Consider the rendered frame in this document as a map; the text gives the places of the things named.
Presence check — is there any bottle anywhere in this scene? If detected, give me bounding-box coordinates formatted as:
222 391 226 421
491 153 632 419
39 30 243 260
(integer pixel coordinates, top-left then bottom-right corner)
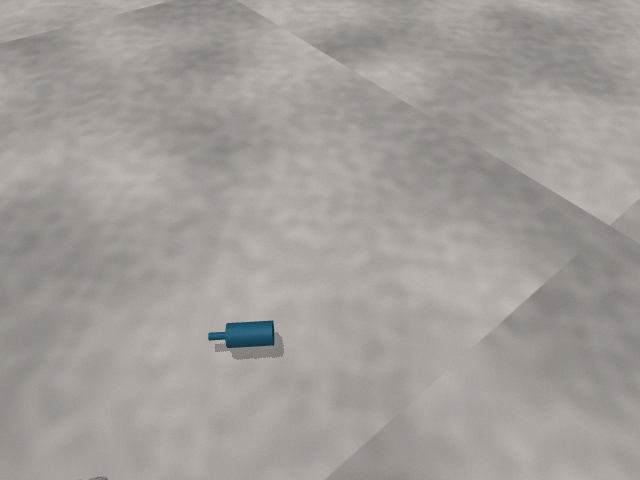
208 321 274 348

